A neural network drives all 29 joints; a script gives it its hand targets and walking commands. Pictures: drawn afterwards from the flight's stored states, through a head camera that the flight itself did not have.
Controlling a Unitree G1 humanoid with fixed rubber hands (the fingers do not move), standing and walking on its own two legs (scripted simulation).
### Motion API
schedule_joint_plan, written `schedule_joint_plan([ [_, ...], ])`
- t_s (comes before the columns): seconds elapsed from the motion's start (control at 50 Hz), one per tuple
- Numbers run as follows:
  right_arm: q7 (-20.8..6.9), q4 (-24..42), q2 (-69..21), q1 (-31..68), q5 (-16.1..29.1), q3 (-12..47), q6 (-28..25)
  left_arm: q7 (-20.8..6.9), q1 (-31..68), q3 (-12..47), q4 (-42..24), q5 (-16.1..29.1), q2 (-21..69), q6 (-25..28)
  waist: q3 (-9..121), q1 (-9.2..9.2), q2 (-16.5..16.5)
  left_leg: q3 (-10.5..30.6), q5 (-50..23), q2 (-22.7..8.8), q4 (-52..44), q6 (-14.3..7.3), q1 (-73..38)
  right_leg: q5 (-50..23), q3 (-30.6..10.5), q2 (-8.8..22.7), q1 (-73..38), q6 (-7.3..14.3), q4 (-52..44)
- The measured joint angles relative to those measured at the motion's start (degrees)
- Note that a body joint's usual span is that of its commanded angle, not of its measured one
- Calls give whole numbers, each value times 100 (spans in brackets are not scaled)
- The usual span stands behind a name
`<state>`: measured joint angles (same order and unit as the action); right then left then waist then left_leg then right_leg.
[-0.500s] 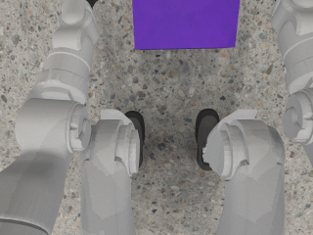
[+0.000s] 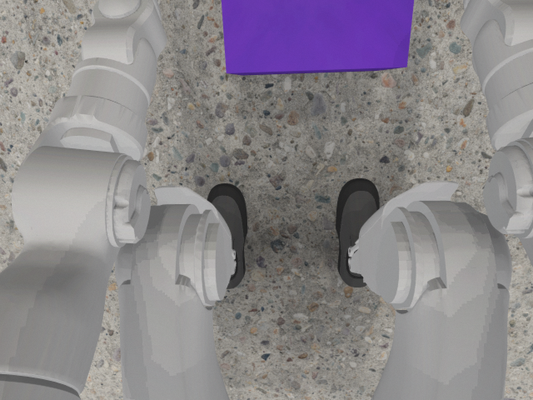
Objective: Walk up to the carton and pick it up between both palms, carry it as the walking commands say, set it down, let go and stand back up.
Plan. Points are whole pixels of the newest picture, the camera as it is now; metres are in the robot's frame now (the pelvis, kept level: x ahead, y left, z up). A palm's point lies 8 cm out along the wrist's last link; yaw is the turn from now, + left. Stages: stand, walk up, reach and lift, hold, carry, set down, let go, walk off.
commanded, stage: reach and lift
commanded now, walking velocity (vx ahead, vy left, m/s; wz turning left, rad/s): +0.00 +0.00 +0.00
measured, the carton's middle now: out of the picture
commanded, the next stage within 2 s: none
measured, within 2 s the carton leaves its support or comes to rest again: leaves its support in 1.16 s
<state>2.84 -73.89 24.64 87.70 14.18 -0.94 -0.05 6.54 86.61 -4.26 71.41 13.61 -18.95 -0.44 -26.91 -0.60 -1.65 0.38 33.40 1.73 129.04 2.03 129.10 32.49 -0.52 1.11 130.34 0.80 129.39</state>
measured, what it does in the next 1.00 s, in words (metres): stands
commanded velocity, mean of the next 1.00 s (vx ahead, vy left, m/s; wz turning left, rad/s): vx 0.00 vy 0.00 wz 0.00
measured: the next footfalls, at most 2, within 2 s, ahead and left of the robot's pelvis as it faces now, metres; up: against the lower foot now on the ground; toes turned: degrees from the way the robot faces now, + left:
none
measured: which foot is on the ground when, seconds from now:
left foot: down 0.00-1.00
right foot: down 0.00-1.00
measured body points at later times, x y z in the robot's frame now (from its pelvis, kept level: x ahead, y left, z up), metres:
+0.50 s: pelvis +0.00 +0.00 +0.00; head +0.38 -0.02 +0.23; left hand +0.56 +0.12 -0.20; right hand +0.55 -0.19 -0.21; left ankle +0.11 +0.12 -0.32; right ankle +0.11 -0.12 -0.32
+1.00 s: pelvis +0.01 +0.00 +0.00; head +0.38 -0.03 +0.24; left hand +0.56 +0.13 -0.20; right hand +0.55 -0.19 -0.21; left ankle +0.11 +0.12 -0.32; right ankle +0.11 -0.12 -0.32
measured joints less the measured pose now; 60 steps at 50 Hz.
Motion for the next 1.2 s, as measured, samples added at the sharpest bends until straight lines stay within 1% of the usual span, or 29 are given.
schedule_joint_plan([
  [0.24,84,-80,-175,224,-116,-5,-20,8,282,-23,91,-128,182,5,-145,10,-7,13,-49,-7,-76,5,-56,-56,16,5,-57,8,-85],
  [0.34,91,-80,-192,238,-95,44,-20,16,382,-60,128,-234,314,30,-153,10,5,42,-13,-7,-62,11,-66,-36,38,-11,-72,1,-91],
  [0.4,106,-84,-197,231,-78,79,-15,78,412,-131,159,-326,388,45,-138,23,14,61,13,-6,-51,21,-71,-24,49,-26,-74,-1,-92],
  [0.54,135,-127,-220,295,-133,115,71,75,423,-311,182,-503,414,40,-172,21,34,74,44,25,-35,46,-125,-8,37,-57,-112,-7,-74],
  [0.62,62,-83,-226,311,-331,-63,214,-56,435,-565,137,-717,436,-116,-215,9,19,71,66,55,16,47,-161,16,21,-64,-146,-11,-17],
  [0.7,-81,146,-256,152,-516,-292,395,-216,350,-831,-2,-944,442,-343,-158,1,-10,74,117,82,102,46,-144,72,16,-61,-132,-11,70],
  [0.78,-209,297,-285,35,-626,-373,547,-307,239,-962,-133,-1037,437,-497,-57,-8,-16,82,175,101,156,54,-114,127,17,-66,-99,-7,125],
  [0.9,-252,424,-343,-85,-714,-426,654,-357,85,-1011,-266,-1055,439,-580,92,1,-8,91,242,123,168,70,-76,185,11,-86,-51,-6,140],
  [1.0,-237,480,-381,-149,-746,-421,699,-342,-12,-979,-337,-1014,442,-611,172,6,-16,89,268,144,159,74,-60,212,-4,-101,-35,-19,134],
  [1.1,-172,522,-404,-209,-715,-324,764,-248,-120,-859,-412,-902,457,-664,247,23,-40,81,270,173,152,75,-51,220,-29,-116,-28,-43,131],
  [1.2,-33,613,-452,-284,-665,-228,811,-93,-283,-720,-596,-720,486,-706,359,34,-84,73,228,222,118,85,-36,195,-65,-133,-22,-75,108],
])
